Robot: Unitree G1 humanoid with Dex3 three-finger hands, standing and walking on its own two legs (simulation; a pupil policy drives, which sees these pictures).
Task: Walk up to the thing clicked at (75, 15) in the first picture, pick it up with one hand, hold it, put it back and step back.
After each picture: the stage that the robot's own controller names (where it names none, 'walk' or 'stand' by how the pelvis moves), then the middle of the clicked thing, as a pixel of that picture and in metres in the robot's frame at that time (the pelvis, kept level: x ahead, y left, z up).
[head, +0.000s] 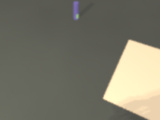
stand; (76, 10) +1.99 -0.02 -0.66
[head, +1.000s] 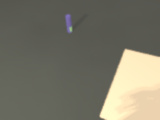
walk; (68, 23) +1.87 +0.18 -0.64
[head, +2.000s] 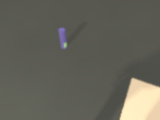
walk; (62, 38) +1.33 +0.22 -0.65
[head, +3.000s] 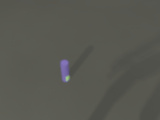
walk; (65, 71) +0.89 +0.14 -0.65
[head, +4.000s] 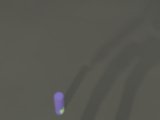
walk; (59, 104) +0.58 +0.10 -0.64
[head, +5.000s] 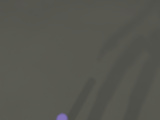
stand; out of the picture +0.41 +0.10 -0.64
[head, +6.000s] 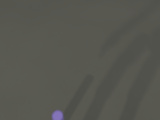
stand; out of the picture +0.41 +0.12 -0.64
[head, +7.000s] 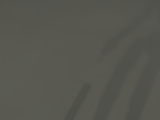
stand; out of the picture +0.39 +0.15 -0.65
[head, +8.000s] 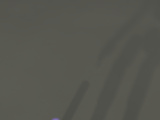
stand; out of the picture +0.40 +0.15 -0.66
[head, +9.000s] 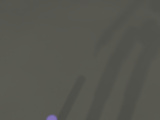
stand; out of the picture +0.39 +0.17 -0.66
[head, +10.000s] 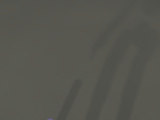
stand; out of the picture +0.39 +0.18 -0.66
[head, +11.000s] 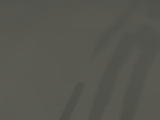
stand; out of the picture +0.37 +0.17 -0.66
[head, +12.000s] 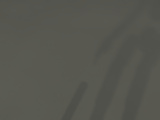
stand; out of the picture +0.39 +0.14 -0.66
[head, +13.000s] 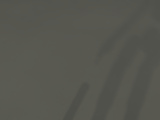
stand; out of the picture +0.39 +0.14 -0.66
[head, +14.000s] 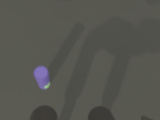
go down; (42, 79) +0.44 +0.15 -0.44
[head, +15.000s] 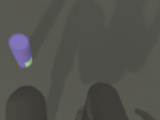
go down; (22, 53) +0.48 +0.21 -0.28
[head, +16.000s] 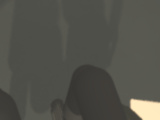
close in; out of the picture +0.46 +0.26 -0.18
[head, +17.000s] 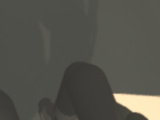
close; out of the picture +0.45 +0.28 -0.17
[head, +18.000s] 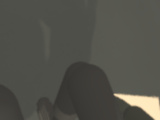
lift; out of the picture +0.40 +0.25 -0.17
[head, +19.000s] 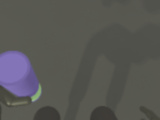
lift; (24, 83) +0.32 +0.16 +0.04
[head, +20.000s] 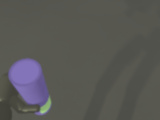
hold; (35, 92) +0.29 +0.14 +0.06
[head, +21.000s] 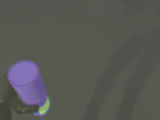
hold; (34, 93) +0.30 +0.15 +0.05
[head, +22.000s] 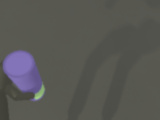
crouch; (29, 80) +0.35 +0.15 +0.00
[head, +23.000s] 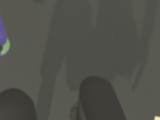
lower; out of the picture +0.48 +0.20 -0.04
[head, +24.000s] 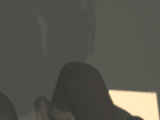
lower; out of the picture +0.44 +0.27 -0.17
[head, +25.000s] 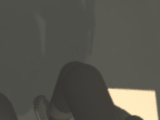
lower; out of the picture +0.44 +0.28 -0.18
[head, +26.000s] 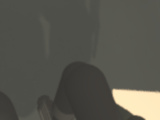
lower; out of the picture +0.43 +0.28 -0.17
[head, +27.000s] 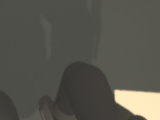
lower; out of the picture +0.42 +0.28 -0.17
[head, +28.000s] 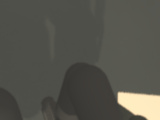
loosen; out of the picture +0.42 +0.25 -0.17
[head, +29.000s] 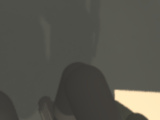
withdraw; out of the picture +0.42 +0.26 -0.17
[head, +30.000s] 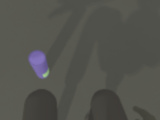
walk; (40, 66) +0.46 +0.18 -0.33
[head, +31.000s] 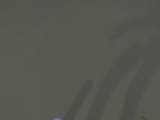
stand; out of the picture +0.38 +0.12 -0.60
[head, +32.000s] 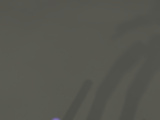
stand; out of the picture +0.38 +0.13 -0.60
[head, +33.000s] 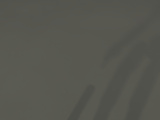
stand; out of the picture +0.39 +0.12 -0.65
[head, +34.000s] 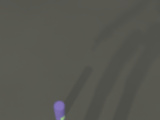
walk; (59, 111) +0.44 +0.09 -0.63
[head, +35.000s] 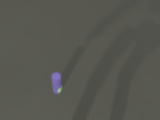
walk; (56, 83) +0.62 +0.11 -0.64
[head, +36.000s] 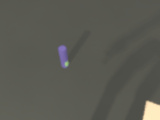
walk; (63, 57) +0.94 +0.17 -0.63
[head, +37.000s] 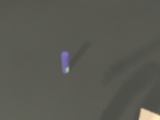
stand; (65, 63) +1.03 +0.11 -0.65
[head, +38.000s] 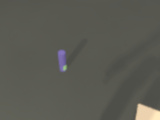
stand; (62, 61) +1.04 +0.13 -0.66
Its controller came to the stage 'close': yes
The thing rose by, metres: 0.69
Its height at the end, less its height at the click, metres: +0.00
